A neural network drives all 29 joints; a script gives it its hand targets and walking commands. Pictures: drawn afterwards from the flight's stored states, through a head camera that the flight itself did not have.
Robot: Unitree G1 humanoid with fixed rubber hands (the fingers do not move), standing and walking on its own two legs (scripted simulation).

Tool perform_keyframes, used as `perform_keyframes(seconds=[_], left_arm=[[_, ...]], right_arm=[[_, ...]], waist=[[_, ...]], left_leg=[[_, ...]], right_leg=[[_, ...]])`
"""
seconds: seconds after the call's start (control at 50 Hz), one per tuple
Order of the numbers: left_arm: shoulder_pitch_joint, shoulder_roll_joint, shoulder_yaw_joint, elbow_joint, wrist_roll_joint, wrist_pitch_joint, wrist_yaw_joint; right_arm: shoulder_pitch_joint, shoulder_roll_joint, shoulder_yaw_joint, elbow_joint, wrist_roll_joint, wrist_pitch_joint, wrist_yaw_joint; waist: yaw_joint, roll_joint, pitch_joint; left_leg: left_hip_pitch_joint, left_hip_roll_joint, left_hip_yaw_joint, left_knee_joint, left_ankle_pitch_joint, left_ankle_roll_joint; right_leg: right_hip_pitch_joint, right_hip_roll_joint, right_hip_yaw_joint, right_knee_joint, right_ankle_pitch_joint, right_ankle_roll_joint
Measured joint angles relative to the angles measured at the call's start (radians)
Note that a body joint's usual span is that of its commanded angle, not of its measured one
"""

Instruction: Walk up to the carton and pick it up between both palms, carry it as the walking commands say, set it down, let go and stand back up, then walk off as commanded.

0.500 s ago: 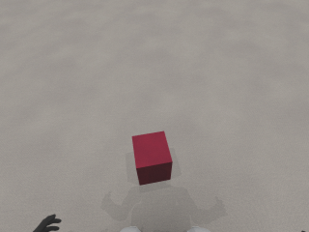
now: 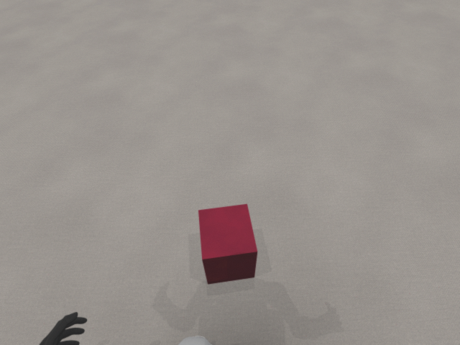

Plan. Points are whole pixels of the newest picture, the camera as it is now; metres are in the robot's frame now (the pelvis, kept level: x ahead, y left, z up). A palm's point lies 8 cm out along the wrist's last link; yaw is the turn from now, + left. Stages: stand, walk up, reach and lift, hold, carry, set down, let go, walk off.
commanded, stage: walk up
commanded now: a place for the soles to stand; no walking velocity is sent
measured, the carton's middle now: (227, 244) +0.60 +0.07 -0.60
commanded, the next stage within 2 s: none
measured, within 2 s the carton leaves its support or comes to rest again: neither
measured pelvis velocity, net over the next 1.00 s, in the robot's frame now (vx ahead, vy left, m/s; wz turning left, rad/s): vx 0.15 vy -0.01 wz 0.16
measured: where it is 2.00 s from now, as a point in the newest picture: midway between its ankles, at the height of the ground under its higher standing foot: outside the picture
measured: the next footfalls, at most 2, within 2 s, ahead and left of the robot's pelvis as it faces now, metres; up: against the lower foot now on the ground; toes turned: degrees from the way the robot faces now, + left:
left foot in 0.20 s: +0.13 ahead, +0.17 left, +0.00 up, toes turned +4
right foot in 0.44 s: +0.16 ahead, -0.10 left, +0.00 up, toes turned +2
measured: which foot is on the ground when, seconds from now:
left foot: up 0.00-0.18, down 0.20-0.44, up 0.46-0.70, down 0.72-1.00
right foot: down 0.00-0.20, up 0.22-0.42, down 0.44-0.72, up 0.74-0.92, down 0.94-1.00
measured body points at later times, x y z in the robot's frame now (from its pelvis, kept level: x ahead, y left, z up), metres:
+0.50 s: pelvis +0.08 +0.00 +0.00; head +0.09 -0.01 +0.45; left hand +0.16 +0.35 -0.07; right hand +0.20 -0.34 -0.09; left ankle +0.08 +0.15 -0.67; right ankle +0.12 -0.10 -0.69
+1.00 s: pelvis +0.15 -0.01 +0.00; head +0.17 -0.01 +0.45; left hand +0.20 +0.34 -0.08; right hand +0.30 -0.34 -0.09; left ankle +0.16 +0.15 -0.68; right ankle +0.19 -0.11 -0.70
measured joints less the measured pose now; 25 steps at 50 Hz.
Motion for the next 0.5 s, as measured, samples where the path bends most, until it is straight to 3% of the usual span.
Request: perform_keyframes(seconds=[0.12, 0.2, 0.26, 0.34, 0.4, 0.44, 0.5], left_arm=[[0.017, 0.0, 0.008, 0.0, 0.0, 0.003, 0.004], [0.017, -0.001, -0.003, 0.0, 0.0, 0.02, -0.001], [0.012, -0.001, -0.015, 0.0, 0.0, 0.037, -0.002], [0.005, 0.0, -0.001, 0.0, 0.0, 0.038, -0.006], [0.005, 0.0, 0.005, -0.001, 0.0, 0.038, -0.016], [0.006, 0.001, 0.01, -0.001, 0.0, 0.032, -0.017], [0.016, 0.0, 0.002, 0.0, 0.0, 0.02, -0.012]], right_arm=[[-0.041, -0.001, 0.0, -0.001, 0.0, 0.0, 0.018], [-0.054, -0.009, 0.0, -0.001, 0.0, -0.034, 0.019], [-0.043, -0.008, 0.0, 0.0, 0.0, -0.049, 0.005], [-0.024, -0.007, 0.0, -0.001, 0.0, -0.049, -0.008], [-0.015, -0.007, 0.0, 0.0, 0.0, -0.045, -0.009], [-0.013, -0.007, 0.0, 0.0, 0.0, -0.036, -0.009], [-0.016, -0.006, 0.0, 0.0, 0.0, -0.013, -0.014]], waist=[[0.024, 0.027, 0.015], [0.024, 0.034, -0.002], [0.022, 0.028, 0.005], [0.016, 0.018, 0.005], [0.008, 0.01, 0.002], [0.009, 0.009, 0.0], [0.015, 0.012, 0.001]], left_leg=[[-0.018, 0.032, 0.031, 0.025, -0.021, 0.0], [0.007, 0.034, 0.045, -0.175, 0.087, 0.002], [0.013, 0.016, 0.041, -0.158, 0.122, 0.002], [0.017, 0.021, 0.031, -0.158, 0.106, 0.002], [0.019, 0.024, 0.027, -0.158, 0.094, 0.002], [0.018, 0.031, 0.025, -0.144, 0.077, 0.002], [-0.016, 0.001, 0.007, 0.016, 0.001, 0.002]], right_leg=[[0.086, -0.029, -0.031, -0.018, -0.06, 0.0], [0.08, -0.061, -0.058, 0.021, -0.086, 0.0], [0.021, -0.039, -0.003, 0.165, -0.086, 0.0], [-0.061, -0.024, 0.003, 0.179, -0.089, 0.0], [-0.084, -0.021, 0.004, 0.137, -0.1, 0.0], [-0.059, -0.01, 0.005, 0.023, -0.084, 0.0], [-0.039, -0.012, -0.002, 0.02, 0.01, -0.001]])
